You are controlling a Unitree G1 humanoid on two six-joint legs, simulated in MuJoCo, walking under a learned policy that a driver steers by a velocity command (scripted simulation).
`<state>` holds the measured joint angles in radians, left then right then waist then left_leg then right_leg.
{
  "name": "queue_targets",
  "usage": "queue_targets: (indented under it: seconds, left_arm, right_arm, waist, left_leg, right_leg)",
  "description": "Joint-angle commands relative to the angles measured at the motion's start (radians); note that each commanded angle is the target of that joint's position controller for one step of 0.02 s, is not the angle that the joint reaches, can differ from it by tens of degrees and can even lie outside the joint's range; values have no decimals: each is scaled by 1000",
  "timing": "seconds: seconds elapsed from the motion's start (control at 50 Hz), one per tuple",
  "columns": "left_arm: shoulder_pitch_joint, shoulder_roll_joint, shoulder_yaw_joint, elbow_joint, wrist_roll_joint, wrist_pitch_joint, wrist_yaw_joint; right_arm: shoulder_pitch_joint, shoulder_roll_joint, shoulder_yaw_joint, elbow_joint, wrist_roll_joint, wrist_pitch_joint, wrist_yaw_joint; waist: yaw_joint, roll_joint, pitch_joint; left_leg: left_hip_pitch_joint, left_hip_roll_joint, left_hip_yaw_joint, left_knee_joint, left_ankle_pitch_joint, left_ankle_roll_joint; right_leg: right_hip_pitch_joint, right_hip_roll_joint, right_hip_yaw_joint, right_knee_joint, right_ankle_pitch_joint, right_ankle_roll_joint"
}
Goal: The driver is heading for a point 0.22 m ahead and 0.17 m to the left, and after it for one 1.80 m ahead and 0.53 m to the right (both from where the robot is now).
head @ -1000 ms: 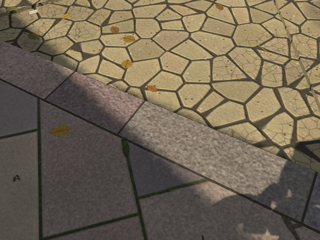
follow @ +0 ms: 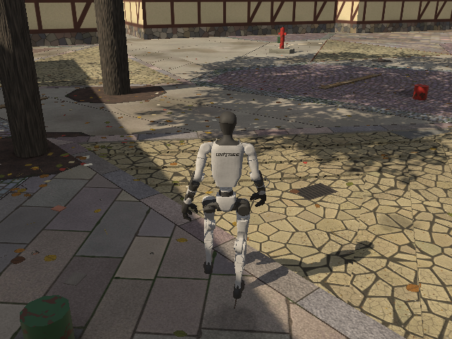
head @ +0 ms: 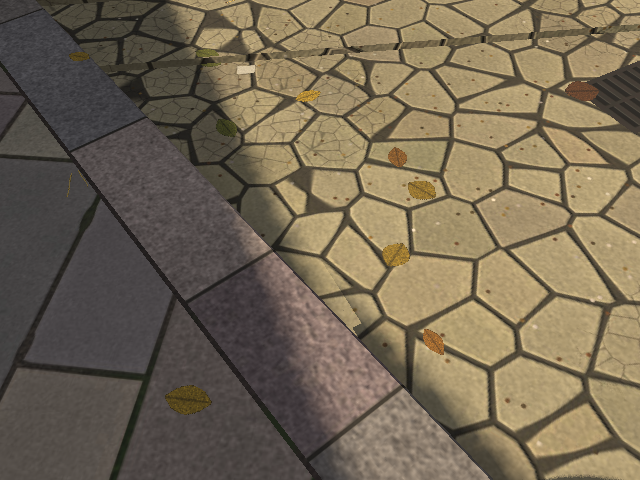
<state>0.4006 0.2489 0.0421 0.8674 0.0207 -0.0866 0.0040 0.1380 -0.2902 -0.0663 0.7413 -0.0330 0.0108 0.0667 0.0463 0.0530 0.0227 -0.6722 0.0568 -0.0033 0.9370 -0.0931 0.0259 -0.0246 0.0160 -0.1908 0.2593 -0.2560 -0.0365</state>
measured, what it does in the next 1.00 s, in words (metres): walks ahead: left foot, then right foot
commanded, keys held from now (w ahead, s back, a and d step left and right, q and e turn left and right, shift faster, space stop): w+q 0.18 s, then w+e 0.82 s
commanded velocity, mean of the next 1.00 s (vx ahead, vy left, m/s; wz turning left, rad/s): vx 0.50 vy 0.00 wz -0.11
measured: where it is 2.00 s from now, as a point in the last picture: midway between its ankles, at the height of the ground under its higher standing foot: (407, 289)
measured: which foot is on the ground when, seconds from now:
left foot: up 0.00-0.16, down 0.18-0.76, up 0.78-1.00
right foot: down 0.00-0.20, up 0.22-0.72, down 0.74-1.00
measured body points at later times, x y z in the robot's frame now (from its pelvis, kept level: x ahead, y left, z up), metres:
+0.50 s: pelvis +0.26 +0.07 +0.00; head +0.27 +0.08 +0.45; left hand +0.31 +0.33 -0.14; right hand +0.32 -0.20 -0.12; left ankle +0.20 +0.10 -0.74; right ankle +0.39 -0.09 -0.67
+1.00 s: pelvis +0.53 +0.03 +0.00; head +0.55 +0.02 +0.45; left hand +0.62 +0.30 -0.12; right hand +0.63 -0.25 -0.11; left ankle +0.63 +0.21 -0.67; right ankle +0.51 -0.01 -0.74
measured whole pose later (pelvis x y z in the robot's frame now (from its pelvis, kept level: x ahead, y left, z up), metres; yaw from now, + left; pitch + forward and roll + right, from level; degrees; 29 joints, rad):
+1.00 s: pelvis +0.53 +0.03 +0.00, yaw -11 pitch +0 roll +0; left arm 0.34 0.28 0.06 0.85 -0.01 -0.04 -0.01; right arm 0.14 -0.27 -0.03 0.74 -0.04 -0.02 0.00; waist 0.02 0.02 0.04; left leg -0.62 0.12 -0.06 1.02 -0.22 -0.03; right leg -0.16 0.15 0.05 0.33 -0.17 -0.14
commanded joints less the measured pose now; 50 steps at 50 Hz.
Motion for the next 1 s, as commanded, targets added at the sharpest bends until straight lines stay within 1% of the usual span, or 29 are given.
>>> queue_targets:
  seconds: [0.02,0.08,0.12,0.16,0.18,0.2,0.22,0.24,0.26,0.28,0.3,0.34,0.4,0.48,0.62,0.68,0.7,0.72,0.74,0.76,0.78,0.8,0.82,0.84,0.86,0.88,0.9,0.94,1.0]
  left_arm:
    - [-21,127,26,-51,-1,-12,4]
    - [20,150,33,-27,1,2,10]
    - [29,177,37,-16,2,15,16]
    - [32,208,43,-10,2,32,21]
    - [18,204,40,-23,1,37,21]
    - [60,93,11,-78,-13,32,5]
    - [16,111,16,-118,-5,27,-2]
    - [-75,141,24,-125,-3,27,-3]
    - [-82,113,12,-121,-18,18,-6]
    - [-55,99,9,-95,-16,19,-9]
    - [-19,96,10,-75,1,35,-13]
    - [35,92,14,-36,9,65,-27]
    - [-27,76,20,-37,-3,77,-39]
    - [-150,70,23,-62,-2,76,-41]
    - [-364,32,-5,-143,9,67,-63]
    - [-338,48,-2,-154,10,65,-62]
    - [-295,62,4,-149,11,63,-61]
    - [-189,82,15,-123,9,58,-58]
    - [-34,112,31,-78,15,51,-49]
    - [122,195,60,-49,26,50,-32]
    - [46,282,86,-80,0,65,-22]
    - [36,269,88,-83,-26,73,-24]
    - [-15,233,78,-86,-26,72,-13]
    - [-47,179,62,-74,-21,69,-9]
    - [-82,149,52,-74,-21,59,-6]
    - [-108,134,44,-80,-21,50,-5]
    - [-106,135,41,-80,-24,38,-8]
    - [-81,164,47,-73,-29,25,-13]
    - [-38,187,51,-73,-29,25,-12]
  right_arm:
    - [-115,-3,17,-101,-1,-14,15]
    - [-168,-13,20,-130,-6,-15,16]
    - [-142,-25,14,-129,-11,-13,7]
    - [23,-58,-6,-86,-17,-22,-8]
    - [197,-97,-28,-29,-26,-30,-23]
    - [262,-200,-55,-21,-32,-31,-40]
    - [265,-241,-61,-43,5,-24,-46]
    - [251,-200,-53,-16,20,-18,-58]
    - [205,-148,-37,-3,20,-26,-65]
    - [165,-101,-21,7,18,-38,-66]
    - [134,-72,-10,15,20,-50,-66]
    - [133,-53,-2,29,17,-77,-61]
    - [166,-75,-8,61,16,-96,-60]
    - [214,-58,1,90,19,-103,-66]
    - [303,-60,14,153,15,-101,-93]
    - [294,-96,11,167,10,-90,-105]
    - [281,-117,7,168,9,-86,-111]
    - [265,-135,3,166,3,-78,-115]
    - [243,-141,2,155,4,-70,-114]
    - [218,-119,10,118,11,-73,-108]
    - [239,-43,19,52,23,-84,-80]
    - [162,-107,11,35,10,-93,-76]
    - [110,-96,19,11,25,-107,-76]
    - [121,-103,17,15,32,-115,-81]
    - [114,-93,17,12,17,-101,-84]
    - [145,-77,23,18,-2,-77,-83]
    - [159,-67,23,16,-11,-53,-80]
    - [137,-57,23,-6,-12,-29,-71]
    - [28,-60,20,-47,-8,-25,-65]
  waist:
    - [-4,-137,56]
    - [8,-133,65]
    - [-11,-153,35]
    - [-85,-153,-72]
    - [-166,-100,-169]
    - [-154,98,-288]
    - [-150,126,-360]
    - [-160,-10,-227]
    - [-120,-17,-113]
    - [-72,-49,-55]
    - [-33,-35,-28]
    - [-13,-18,-34]
    - [-23,-3,14]
    - [-56,5,65]
    - [-110,2,103]
    - [-78,25,58]
    - [-51,36,22]
    - [-1,53,-42]
    - [74,43,-126]
    - [147,-62,-232]
    - [51,-322,-310]
    - [88,-124,-304]
    - [67,-84,-188]
    - [11,-5,-62]
    - [-28,9,-14]
    - [-60,-12,-7]
    - [-72,-36,-14]
    - [-78,-62,-17]
    - [-46,-93,10]
  left_leg:
    - [11,6,54,-151,60,18]
    - [55,-18,108,-252,-23,60]
    - [145,-75,150,-295,-126,99]
    - [351,-153,160,-356,-189,151]
    - [599,-146,100,-427,-156,188]
    - [940,153,-321,-470,-290,283]
    - [1003,341,-753,-633,-158,366]
    - [918,308,-557,-638,-27,336]
    - [770,274,-414,-644,101,306]
    - [656,217,-300,-668,183,249]
    - [573,175,-223,-693,221,214]
    - [519,143,-143,-734,260,184]
    - [535,126,-58,-786,238,140]
    - [607,122,16,-815,237,99]
    - [769,155,130,-771,474,78]
    - [828,169,175,-632,811,63]
    - [828,172,185,-547,948,57]
    - [815,177,196,-392,1010,59]
    - [737,171,209,-175,888,60]
    - [531,123,228,154,552,46]
    - [56,-141,161,538,-406,-16]
    - [-81,-93,-48,603,-371,-1]
    - [-101,-33,-66,542,-277,3]
    - [-48,5,-53,421,-231,0]
    - [4,31,-56,338,-229,-12]
    - [60,39,-51,291,-228,-26]
    - [85,40,-43,251,-230,-38]
    - [85,38,-21,171,-173,-57]
    - [46,40,-10,0,-34,-78]
  right_leg:
    - [-19,-260,69,-88,417,-93]
    - [60,-282,24,-37,531,-80]
    - [103,-287,-20,81,821,-67]
    - [95,-286,-48,361,989,-58]
    - [-42,-266,-65,606,824,-28]
    - [-425,-176,-61,938,174,19]
    - [-632,-19,95,1145,-288,49]
    - [-703,-80,186,1145,-176,41]
    - [-675,-109,185,1085,-111,30]
    - [-605,-140,196,988,-83,23]
    - [-535,-151,205,932,-69,24]
    - [-462,-133,213,902,-34,23]
    - [-548,-114,243,837,71,19]
    - [-669,-89,257,701,208,18]
    - [-670,-52,106,401,246,-27]
    - [-560,17,35,344,122,-84]
    - [-482,52,24,335,80,-107]
    - [-371,79,33,326,36,-136]
    - [-189,82,76,258,22,-178]
    - [61,-89,306,197,-53,-252]
    - [360,-354,892,100,-16,-413]
    - [372,-354,904,62,61,-428]
    - [254,-341,765,41,135,-391]
    - [80,-300,662,12,266,-338]
    - [-27,-243,591,2,342,-295]
    - [-94,-197,533,-14,384,-272]
    - [-128,-174,505,-24,402,-265]
    - [-165,-136,469,-44,430,-262]
    - [-173,-105,465,-75,381,-239]
Keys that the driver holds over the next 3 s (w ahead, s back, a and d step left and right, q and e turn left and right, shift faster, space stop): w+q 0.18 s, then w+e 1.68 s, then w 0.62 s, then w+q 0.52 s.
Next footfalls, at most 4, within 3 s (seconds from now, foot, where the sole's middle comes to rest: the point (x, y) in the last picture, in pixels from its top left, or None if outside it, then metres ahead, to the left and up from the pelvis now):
0.18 left None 0.24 0.11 -0.78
0.74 right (366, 448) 0.55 -0.01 -0.78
1.28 left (315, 324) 0.85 0.11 -0.78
1.82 right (448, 298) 1.02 -0.24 -0.91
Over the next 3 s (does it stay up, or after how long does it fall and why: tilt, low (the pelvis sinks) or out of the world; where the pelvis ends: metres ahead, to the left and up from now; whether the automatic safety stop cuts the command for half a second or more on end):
stays up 1.40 -0.53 -0.12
